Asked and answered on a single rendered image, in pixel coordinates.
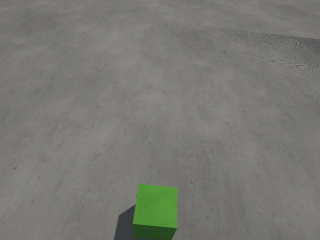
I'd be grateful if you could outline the carton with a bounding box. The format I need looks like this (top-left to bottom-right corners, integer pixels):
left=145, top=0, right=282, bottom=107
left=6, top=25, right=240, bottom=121
left=132, top=184, right=178, bottom=240

